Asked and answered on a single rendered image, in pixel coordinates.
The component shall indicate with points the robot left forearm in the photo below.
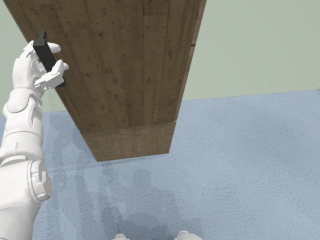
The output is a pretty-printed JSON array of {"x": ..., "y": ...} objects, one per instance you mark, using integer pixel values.
[{"x": 23, "y": 135}]

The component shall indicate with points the robot left shin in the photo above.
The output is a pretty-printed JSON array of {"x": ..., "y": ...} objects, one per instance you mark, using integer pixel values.
[{"x": 119, "y": 236}]

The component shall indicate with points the cupboard door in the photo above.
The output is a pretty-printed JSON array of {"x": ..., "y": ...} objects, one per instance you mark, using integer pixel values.
[{"x": 127, "y": 58}]

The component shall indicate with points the left robot hand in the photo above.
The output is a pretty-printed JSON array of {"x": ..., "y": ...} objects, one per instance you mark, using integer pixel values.
[{"x": 27, "y": 75}]

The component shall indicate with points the robot right shin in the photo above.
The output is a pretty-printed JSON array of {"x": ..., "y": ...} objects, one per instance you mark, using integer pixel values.
[{"x": 182, "y": 232}]

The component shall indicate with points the robot shin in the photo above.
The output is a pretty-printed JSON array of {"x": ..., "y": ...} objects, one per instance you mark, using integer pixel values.
[
  {"x": 182, "y": 232},
  {"x": 119, "y": 236}
]

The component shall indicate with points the handle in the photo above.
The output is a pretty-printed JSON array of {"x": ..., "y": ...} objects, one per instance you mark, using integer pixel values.
[{"x": 45, "y": 54}]

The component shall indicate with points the left robot upper arm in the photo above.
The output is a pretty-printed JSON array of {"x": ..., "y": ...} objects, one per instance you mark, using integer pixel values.
[{"x": 24, "y": 187}]

